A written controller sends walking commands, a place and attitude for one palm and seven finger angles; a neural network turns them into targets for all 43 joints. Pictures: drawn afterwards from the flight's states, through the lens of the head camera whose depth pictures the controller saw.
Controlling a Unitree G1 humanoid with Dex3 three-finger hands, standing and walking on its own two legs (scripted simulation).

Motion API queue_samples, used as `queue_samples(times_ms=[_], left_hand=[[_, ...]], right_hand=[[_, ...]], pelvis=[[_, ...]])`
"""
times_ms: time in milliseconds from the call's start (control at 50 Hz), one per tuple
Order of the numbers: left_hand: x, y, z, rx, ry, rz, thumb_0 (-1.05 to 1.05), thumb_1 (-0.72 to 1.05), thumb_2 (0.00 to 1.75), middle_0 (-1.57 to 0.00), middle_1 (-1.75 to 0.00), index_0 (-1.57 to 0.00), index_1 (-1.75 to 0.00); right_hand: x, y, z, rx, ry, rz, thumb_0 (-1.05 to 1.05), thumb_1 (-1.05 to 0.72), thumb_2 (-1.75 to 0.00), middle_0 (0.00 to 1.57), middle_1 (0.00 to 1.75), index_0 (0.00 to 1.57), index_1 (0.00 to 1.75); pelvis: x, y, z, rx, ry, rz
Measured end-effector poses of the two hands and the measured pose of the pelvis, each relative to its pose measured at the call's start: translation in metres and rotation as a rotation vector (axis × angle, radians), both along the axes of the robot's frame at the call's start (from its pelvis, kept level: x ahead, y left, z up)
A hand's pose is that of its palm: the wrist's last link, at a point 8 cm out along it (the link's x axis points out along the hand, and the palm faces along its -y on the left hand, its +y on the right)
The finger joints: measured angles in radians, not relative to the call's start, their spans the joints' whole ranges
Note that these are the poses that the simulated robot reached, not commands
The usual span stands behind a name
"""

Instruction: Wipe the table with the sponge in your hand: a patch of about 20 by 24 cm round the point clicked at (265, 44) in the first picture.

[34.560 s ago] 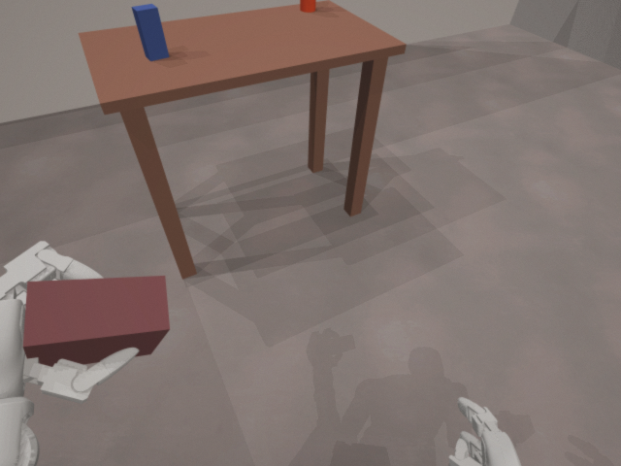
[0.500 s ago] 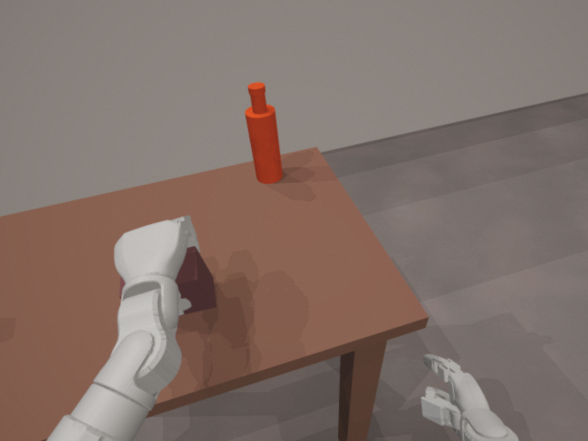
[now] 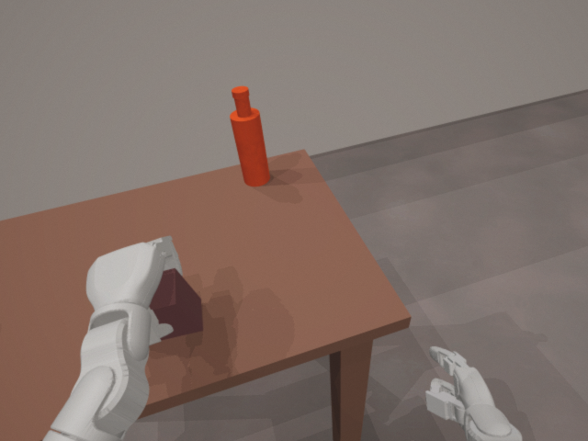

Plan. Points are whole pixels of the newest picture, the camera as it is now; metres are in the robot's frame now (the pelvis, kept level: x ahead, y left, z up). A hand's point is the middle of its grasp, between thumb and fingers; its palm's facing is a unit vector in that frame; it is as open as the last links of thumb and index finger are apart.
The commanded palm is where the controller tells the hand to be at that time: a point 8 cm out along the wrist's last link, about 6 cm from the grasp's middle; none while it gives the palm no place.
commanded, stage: slide back across to the middle lane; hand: left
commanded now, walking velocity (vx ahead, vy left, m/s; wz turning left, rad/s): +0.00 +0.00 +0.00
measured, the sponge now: (159, 314) +0.27 +0.24 +0.05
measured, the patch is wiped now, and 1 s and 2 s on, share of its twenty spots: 0.95 0.95 0.95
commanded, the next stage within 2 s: wipe forward along the middle lane in 0.42 s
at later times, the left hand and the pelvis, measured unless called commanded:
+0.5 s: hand (108, 310) +0.24 +0.28 +0.10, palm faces +0.05 -0.11 -0.99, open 9.6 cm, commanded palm +0.20 +0.29 +0.15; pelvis +0.00 +0.01 +0.00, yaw +1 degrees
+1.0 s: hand (103, 295) +0.26 +0.30 +0.10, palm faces -0.01 -0.07 -1.00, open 9.6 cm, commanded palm +0.24 +0.32 +0.13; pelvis -0.02 +0.01 +0.00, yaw +2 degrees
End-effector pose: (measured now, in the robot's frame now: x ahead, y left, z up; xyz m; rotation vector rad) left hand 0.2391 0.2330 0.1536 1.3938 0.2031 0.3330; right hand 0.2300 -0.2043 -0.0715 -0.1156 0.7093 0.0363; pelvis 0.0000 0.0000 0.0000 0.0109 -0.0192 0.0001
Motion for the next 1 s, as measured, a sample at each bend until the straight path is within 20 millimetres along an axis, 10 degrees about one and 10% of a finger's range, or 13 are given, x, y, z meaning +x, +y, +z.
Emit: queue_samples(times_ms=[600,1000], left_hand=[[-0.028,0.048,0.002,0.029,0.063,0.046,0.0,-0.5,1.05,-0.76,-1.46,-0.82,-1.4],[0.001,0.064,0.001,0.068,0.124,0.058,0.01,-0.56,1.07,-0.84,-1.38,-0.87,-1.36]], right_hand=[[-0.01,0.009,-0.007,-0.053,0.021,0.007,0.02,-0.91,-0.9,0.2,0.3,0.2,0.3],[-0.033,0.004,-0.014,-0.079,0.059,-0.004,0.01,-0.91,-0.9,0.21,0.3,0.2,0.3]], pelvis=[[-0.004,0.01,0.001,-0.008,-0.006,0.01],[-0.021,0.006,0.002,-0.008,0.008,0.03]])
